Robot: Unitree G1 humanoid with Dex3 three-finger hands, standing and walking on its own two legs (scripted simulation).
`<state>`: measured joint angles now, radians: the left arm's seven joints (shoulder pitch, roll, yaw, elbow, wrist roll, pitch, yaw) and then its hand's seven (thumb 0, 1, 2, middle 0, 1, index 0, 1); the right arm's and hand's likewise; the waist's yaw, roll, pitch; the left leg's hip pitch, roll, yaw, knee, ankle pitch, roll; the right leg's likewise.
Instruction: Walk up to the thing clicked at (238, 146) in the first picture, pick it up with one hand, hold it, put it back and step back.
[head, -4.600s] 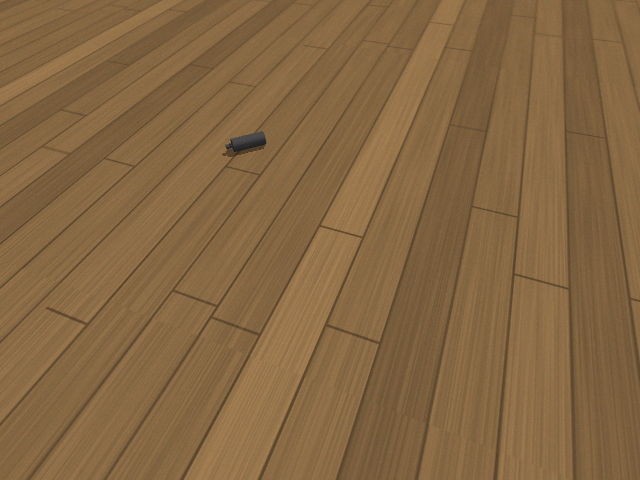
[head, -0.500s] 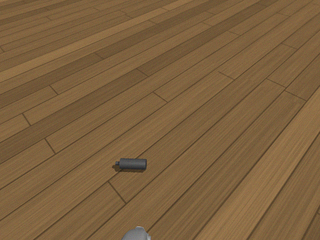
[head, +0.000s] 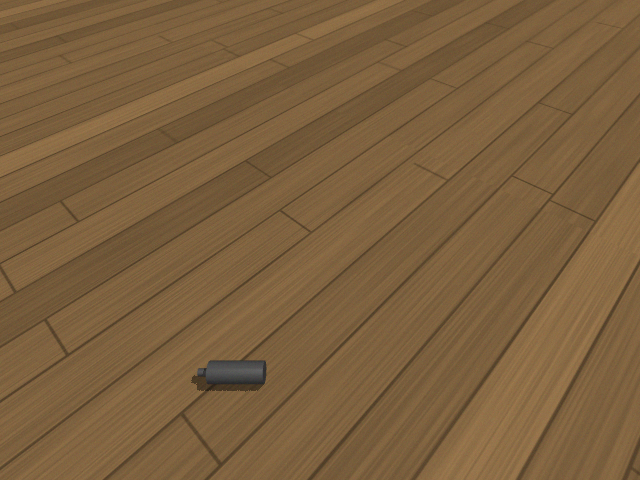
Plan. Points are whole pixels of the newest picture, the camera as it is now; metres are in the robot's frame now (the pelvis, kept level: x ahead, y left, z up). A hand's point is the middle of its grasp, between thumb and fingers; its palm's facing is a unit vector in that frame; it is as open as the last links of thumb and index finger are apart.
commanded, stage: walk up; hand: left
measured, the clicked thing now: (231, 372) +0.57 +0.31 -0.72
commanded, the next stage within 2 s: stand in 1.78 s
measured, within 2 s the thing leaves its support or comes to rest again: neither
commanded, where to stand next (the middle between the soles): +0.13 +0.03 m, yaw -1 degrees
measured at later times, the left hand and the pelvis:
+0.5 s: hand out of the picture +0.08 +0.31 -0.15, palm faces +0.00 -0.91 -0.42, open 7.4 cm; pelvis +0.04 +0.02 +0.00, yaw +2 degrees
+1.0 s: hand out of the picture +0.15 +0.29 -0.13, palm faces -0.02 -0.93 -0.38, open 7.4 cm; pelvis +0.07 +0.03 +0.01, yaw +0 degrees
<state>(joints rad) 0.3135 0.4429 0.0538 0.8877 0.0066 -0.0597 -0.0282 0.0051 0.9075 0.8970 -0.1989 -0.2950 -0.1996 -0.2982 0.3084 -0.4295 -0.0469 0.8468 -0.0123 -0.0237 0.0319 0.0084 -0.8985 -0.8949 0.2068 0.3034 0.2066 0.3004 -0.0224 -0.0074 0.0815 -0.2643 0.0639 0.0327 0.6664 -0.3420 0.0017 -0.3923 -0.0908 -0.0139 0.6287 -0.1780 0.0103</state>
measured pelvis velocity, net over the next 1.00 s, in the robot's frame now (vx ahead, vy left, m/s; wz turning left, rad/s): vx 0.07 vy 0.03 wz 0.01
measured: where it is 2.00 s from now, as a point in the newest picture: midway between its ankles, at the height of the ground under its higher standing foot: outside the picture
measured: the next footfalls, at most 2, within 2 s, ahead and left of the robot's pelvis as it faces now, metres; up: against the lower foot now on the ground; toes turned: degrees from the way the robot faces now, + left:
left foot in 0.40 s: +0.11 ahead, +0.15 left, +0.00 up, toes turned +3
